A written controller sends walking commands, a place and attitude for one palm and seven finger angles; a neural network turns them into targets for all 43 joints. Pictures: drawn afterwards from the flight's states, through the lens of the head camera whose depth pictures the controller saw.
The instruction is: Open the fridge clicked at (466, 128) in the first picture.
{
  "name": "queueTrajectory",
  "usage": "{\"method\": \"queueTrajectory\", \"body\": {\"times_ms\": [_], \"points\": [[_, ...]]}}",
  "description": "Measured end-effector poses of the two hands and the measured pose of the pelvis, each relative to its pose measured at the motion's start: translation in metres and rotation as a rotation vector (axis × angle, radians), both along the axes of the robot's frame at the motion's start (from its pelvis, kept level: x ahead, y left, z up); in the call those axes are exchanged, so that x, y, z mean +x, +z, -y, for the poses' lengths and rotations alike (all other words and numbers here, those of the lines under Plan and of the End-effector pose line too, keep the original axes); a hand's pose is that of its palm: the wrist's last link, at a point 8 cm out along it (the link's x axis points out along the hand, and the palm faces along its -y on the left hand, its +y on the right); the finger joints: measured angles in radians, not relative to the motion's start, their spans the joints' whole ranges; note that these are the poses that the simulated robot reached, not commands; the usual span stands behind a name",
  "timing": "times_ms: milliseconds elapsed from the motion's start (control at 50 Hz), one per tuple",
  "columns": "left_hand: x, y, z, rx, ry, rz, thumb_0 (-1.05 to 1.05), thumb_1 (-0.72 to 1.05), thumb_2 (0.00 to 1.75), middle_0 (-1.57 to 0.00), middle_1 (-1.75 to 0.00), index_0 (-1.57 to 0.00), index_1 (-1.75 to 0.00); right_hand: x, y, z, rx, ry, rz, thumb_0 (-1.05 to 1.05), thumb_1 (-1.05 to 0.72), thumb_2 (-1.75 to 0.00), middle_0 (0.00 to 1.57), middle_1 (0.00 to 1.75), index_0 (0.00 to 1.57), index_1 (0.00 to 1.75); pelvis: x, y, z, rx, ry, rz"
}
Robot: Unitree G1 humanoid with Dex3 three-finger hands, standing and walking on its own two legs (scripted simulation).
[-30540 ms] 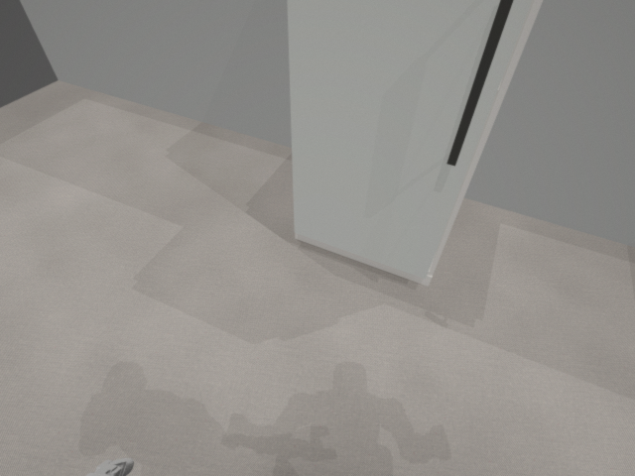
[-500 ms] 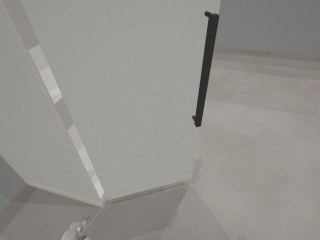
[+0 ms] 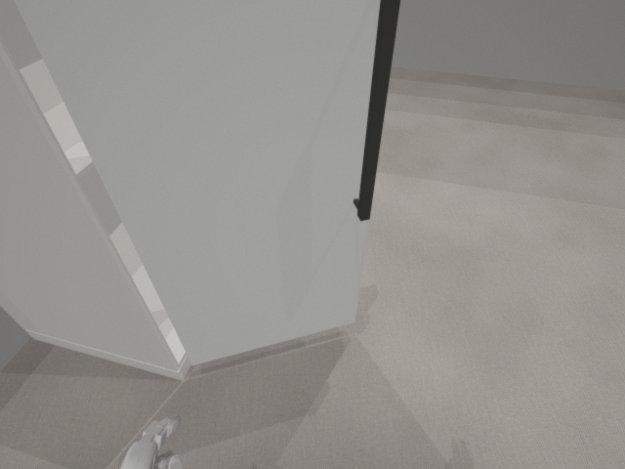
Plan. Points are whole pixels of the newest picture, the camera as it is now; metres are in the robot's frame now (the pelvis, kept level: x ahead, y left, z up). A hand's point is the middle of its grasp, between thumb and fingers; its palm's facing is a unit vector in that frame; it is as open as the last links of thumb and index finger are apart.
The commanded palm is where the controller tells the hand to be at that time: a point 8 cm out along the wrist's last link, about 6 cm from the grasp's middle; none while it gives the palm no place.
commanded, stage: let the arm hang, fingers relaxed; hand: right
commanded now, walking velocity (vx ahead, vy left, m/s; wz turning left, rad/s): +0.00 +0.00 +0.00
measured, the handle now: (370, 123) +0.70 -0.09 +0.12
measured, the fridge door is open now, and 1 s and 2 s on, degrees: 58 58 58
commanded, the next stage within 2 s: look to check the result in 1.20 s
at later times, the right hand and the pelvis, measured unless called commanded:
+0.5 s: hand out of the picture +0.08 -0.18 -0.17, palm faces +0.03 +0.99 -0.16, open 6.9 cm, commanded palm none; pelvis +0.02 +0.00 +0.00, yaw -3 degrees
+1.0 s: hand out of the picture +0.07 -0.18 -0.16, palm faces +0.04 +0.98 -0.19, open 7.3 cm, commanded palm none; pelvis +0.06 -0.01 +0.02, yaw -1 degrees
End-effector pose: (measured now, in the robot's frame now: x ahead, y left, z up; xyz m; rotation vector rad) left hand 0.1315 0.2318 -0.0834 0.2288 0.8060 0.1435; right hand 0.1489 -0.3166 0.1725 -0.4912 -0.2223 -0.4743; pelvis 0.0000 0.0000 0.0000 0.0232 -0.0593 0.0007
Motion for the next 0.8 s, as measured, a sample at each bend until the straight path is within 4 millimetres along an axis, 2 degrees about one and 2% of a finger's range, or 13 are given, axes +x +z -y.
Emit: {"method": "queueTrajectory", "body": {"times_ms": [60, 100, 140, 200, 240, 280, 340, 400, 440, 520, 600, 680, 800], "points": [[0.008, 0.011, 0.001, 0.062, -0.013, 0.03, 0.01, 0.9, 0.9, -0.2, -0.3, -0.21, -0.3, 0.006, -0.021, -0.003, 0.101, 0.019, 0.023, 0.01, -0.89, -0.9, 0.2, 0.3, 0.21, 0.3, 0.003, -0.004, 0.005, 0.004, 0.0, -0.001], [0.014, 0.019, 0.003, 0.088, -0.016, 0.066, 0.01, 0.9, 0.9, -0.2, -0.3, -0.21, -0.3, 0.014, -0.019, -0.008, 0.106, 0.055, 0.061, 0.02, -0.89, -0.9, 0.2, 0.3, 0.21, 0.3, 0.003, -0.006, 0.007, -0.005, 0.006, 0.013], [0.018, 0.021, 0.004, 0.079, -0.046, 0.067, 0.01, 0.9, 0.9, -0.2, -0.3, -0.21, -0.3, 0.032, -0.031, -0.012, 0.11, 0.099, 0.008, 0.02, -0.89, -0.9, 0.2, 0.3, 0.21, 0.3, 0.003, -0.002, 0.011, 0.01, -0.026, -0.007], [0.017, 0.016, 0.003, 0.063, -0.055, 0.002, 0.01, 0.9, 0.9, -0.2, -0.3, -0.21, -0.3, 0.06, -0.096, -0.019, 0.24, 0.121, -0.325, 0.01, -0.9, -0.9, 0.2, 0.3, 0.2, 0.3, 0.005, 0.005, 0.015, 0.037, -0.066, -0.042], [0.012, 0.012, 0.003, 0.052, -0.044, -0.036, 0.01, 0.9, 0.9, -0.2, -0.3, -0.21, -0.3, 0.061, -0.149, -0.033, 0.329, 0.132, -0.566, 0.01, -0.9, -0.9, 0.2, 0.3, 0.2, 0.3, 0.005, 0.008, 0.015, 0.035, -0.061, -0.05], [0.003, 0.008, 0.0, 0.041, -0.027, -0.075, 0.01, 0.9, 0.9, -0.2, -0.3, -0.21, -0.3, 0.049, -0.198, -0.054, 0.4, 0.152, -0.78, 0.01, -0.9, -0.9, 0.19, 0.3, 0.2, 0.3, 0.006, 0.009, 0.012, 0.025, -0.043, -0.049], [-0.015, -0.006, -0.008, 0.024, 0.007, -0.14, 0.01, 0.9, 0.9, -0.2, -0.3, -0.21, -0.3, 0.012, -0.261, -0.087, 0.477, 0.18, -1.028, 0.01, -0.91, -0.9, 0.2, 0.3, 0.2, 0.3, 0.008, 0.001, 0.003, -0.015, -0.021, -0.046], [-0.04, -0.02, -0.015, 0.018, 0.052, -0.247, 0.01, 0.9, 0.9, -0.2, -0.3, -0.21, -0.3, -0.039, -0.304, -0.112, 0.559, 0.168, -1.255, 0.01, -0.91, -0.9, 0.2, 0.3, 0.2, 0.3, 0.009, -0.004, 0.0, -0.008, -0.025, -0.038], [-0.059, -0.026, -0.015, 0.021, 0.067, -0.34, 0.0, 0.9, 0.9, -0.2, -0.3, -0.21, -0.3, -0.057, -0.309, -0.103, 0.62, 0.074, -1.272, -0.02, -0.96, -0.9, 0.21, 0.3, 0.21, 0.3, 0.012, -0.002, 0.001, 0.007, -0.043, -0.044], [-0.096, -0.031, -0.007, 0.011, 0.093, -0.498, 0.01, 0.9, 0.9, -0.2, -0.3, -0.2, -0.3, -0.084, -0.312, -0.076, 0.613, -0.028, -1.367, -0.04, -0.98, -0.9, 0.21, 0.3, 0.21, 0.3, 0.02, 0.003, 0.005, 0.005, -0.044, -0.056], [-0.116, -0.034, 0.008, -0.021, 0.111, -0.584, 0.01, 0.9, 0.9, -0.2, -0.3, -0.2, -0.3, -0.105, -0.305, -0.055, 0.594, -0.113, -1.449, -0.02, -0.96, -0.9, 0.2, 0.3, 0.21, 0.3, 0.028, 0.009, 0.01, 0.005, -0.041, -0.063], [-0.117, -0.038, 0.022, -0.06, 0.115, -0.609, 0.01, 0.9, 0.9, -0.2, -0.3, -0.2, -0.3, -0.117, -0.299, -0.044, 0.58, -0.166, -1.501, -0.01, -0.93, -0.9, 0.2, 0.3, 0.2, 0.3, 0.035, 0.012, 0.014, -0.005, -0.032, -0.063], [-0.097, -0.045, 0.036, -0.103, 0.103, -0.575, 0.01, 0.9, 0.9, -0.2, -0.3, -0.21, -0.3, -0.115, -0.295, -0.049, 0.585, -0.178, -1.525, 0.0, -0.92, -0.9, 0.19, 0.3, 0.2, 0.3, 0.045, 0.015, 0.016, -0.016, -0.024, -0.057]]}}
